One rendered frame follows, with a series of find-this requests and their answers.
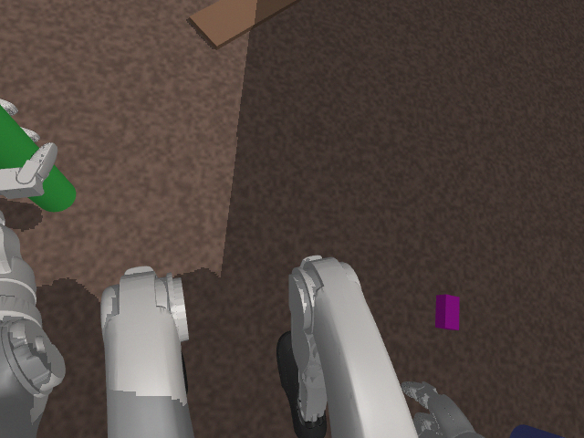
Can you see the right robot foot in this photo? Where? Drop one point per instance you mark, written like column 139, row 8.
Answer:
column 288, row 372

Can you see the right robot hand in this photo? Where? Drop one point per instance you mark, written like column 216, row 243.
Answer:
column 445, row 420

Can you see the left robot arm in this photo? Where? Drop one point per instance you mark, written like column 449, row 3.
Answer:
column 30, row 365

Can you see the left robot hand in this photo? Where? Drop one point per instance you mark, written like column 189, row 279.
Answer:
column 27, row 181

